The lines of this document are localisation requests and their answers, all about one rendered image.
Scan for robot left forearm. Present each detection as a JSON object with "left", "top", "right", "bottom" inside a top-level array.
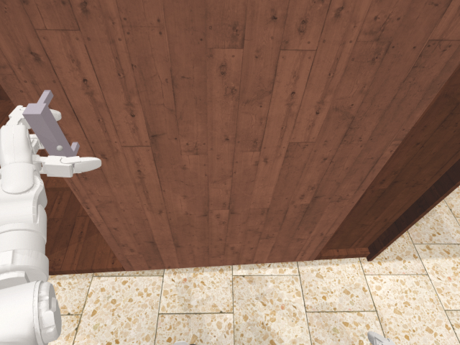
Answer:
[{"left": 0, "top": 162, "right": 49, "bottom": 290}]

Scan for left robot upper arm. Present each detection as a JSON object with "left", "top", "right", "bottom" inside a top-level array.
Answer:
[{"left": 0, "top": 280, "right": 62, "bottom": 345}]

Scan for wardrobe door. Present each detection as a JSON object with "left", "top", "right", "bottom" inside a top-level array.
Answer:
[
  {"left": 0, "top": 0, "right": 460, "bottom": 272},
  {"left": 322, "top": 64, "right": 460, "bottom": 250}
]

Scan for robot left hand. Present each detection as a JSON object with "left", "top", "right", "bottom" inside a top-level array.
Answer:
[{"left": 0, "top": 105, "right": 101, "bottom": 178}]

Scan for handle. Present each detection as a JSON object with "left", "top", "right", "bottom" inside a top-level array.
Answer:
[{"left": 22, "top": 90, "right": 80, "bottom": 167}]

